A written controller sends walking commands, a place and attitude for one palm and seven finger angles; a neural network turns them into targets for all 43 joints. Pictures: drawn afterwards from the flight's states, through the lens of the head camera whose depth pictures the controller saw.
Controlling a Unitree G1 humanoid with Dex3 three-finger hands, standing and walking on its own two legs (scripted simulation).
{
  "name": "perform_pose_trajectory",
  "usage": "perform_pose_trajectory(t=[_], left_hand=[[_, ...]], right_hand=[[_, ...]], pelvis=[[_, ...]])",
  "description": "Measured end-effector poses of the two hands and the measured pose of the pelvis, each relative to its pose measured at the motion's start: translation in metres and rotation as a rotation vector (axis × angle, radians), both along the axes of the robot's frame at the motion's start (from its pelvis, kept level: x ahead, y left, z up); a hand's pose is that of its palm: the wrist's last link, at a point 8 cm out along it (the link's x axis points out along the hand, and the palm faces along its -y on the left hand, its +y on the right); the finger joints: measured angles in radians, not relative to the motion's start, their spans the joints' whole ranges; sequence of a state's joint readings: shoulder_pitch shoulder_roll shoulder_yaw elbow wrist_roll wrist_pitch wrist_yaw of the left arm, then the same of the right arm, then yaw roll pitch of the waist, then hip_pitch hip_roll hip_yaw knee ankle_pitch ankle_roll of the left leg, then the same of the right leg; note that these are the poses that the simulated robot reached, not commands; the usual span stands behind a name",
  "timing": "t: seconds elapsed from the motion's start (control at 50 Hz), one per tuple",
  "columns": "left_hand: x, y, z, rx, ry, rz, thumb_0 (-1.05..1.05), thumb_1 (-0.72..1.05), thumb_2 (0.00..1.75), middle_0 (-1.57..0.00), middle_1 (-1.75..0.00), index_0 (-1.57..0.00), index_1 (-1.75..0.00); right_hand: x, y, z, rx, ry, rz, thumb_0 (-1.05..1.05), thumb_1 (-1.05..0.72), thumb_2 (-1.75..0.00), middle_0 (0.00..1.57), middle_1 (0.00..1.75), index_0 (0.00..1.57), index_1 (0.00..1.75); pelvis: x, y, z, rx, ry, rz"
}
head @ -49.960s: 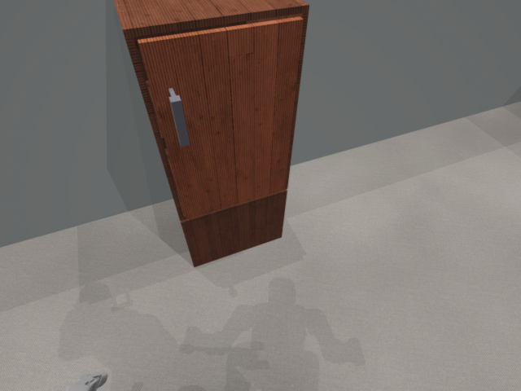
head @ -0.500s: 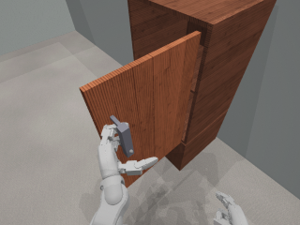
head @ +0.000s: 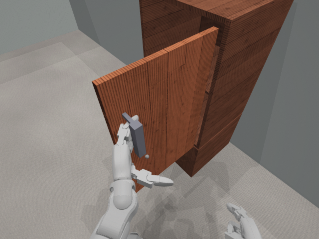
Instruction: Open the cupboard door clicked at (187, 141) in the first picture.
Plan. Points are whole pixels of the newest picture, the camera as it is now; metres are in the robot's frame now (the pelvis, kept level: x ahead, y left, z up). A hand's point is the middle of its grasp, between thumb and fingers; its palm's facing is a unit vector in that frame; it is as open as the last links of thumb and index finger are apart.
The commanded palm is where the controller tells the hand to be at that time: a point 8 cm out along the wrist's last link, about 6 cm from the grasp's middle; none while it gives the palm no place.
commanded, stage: slide the hand sideways off the handle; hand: left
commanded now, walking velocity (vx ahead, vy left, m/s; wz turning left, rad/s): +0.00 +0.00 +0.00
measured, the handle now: (133, 135) +0.36 +0.09 +0.07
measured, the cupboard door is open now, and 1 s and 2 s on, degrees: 89 92 92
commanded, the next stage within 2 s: draw the hand back to the body in 1.12 s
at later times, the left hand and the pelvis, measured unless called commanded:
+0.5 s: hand (131, 176) +0.25 +0.08 +0.07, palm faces -0.12 -0.99 -0.01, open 16.3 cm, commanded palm +0.23 +0.13 +0.07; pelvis +0.01 +0.01 +0.00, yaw -1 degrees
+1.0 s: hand (112, 193) +0.21 +0.11 +0.07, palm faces -0.07 -1.00 -0.03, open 16.3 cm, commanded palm +0.19 +0.17 +0.07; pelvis +0.02 +0.00 -0.01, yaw +0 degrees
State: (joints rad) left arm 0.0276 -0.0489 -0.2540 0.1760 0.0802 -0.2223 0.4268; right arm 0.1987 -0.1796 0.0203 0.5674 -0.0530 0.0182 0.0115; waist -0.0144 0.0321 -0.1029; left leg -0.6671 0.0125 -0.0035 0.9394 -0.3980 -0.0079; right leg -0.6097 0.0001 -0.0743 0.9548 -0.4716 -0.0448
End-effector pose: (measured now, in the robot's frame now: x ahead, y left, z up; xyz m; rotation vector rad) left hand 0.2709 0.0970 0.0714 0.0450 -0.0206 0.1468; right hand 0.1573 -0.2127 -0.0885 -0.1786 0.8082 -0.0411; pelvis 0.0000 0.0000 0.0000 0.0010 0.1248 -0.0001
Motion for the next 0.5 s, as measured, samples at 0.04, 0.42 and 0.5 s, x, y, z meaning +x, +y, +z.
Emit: perform_pose_trajectory(t=[0.04,0.42,0.5], left_hand=[[-0.002,0.007,0.000,0.054,-0.015,-0.137,-0.02,-0.50,0.30,-0.25,-0.43,-0.19,-0.44],[-0.029,0.024,-0.003,-0.046,-0.005,-0.273,-0.02,-0.50,0.30,-0.15,-0.31,-0.15,-0.30],[-0.034,0.037,-0.005,-0.030,0.015,-0.262,-0.02,-0.50,0.30,-0.15,-0.30,-0.15,-0.30]], right_hand=[[-0.003,-0.001,0.000,-0.002,-0.001,-0.003,0.01,-0.91,-0.90,0.21,0.30,0.20,0.30],[-0.002,-0.002,0.017,-0.014,-0.067,-0.030,0.01,-0.91,-0.90,0.20,0.30,0.20,0.30],[0.008,0.003,0.015,-0.006,-0.082,-0.021,0.01,-0.91,-0.90,0.20,0.30,0.20,0.30]], pelvis=[[-0.002,0.000,0.000,0.001,-0.001,0.002],[0.005,0.013,0.000,-0.003,-0.002,-0.022],[0.007,0.014,-0.002,-0.009,0.002,-0.017]])
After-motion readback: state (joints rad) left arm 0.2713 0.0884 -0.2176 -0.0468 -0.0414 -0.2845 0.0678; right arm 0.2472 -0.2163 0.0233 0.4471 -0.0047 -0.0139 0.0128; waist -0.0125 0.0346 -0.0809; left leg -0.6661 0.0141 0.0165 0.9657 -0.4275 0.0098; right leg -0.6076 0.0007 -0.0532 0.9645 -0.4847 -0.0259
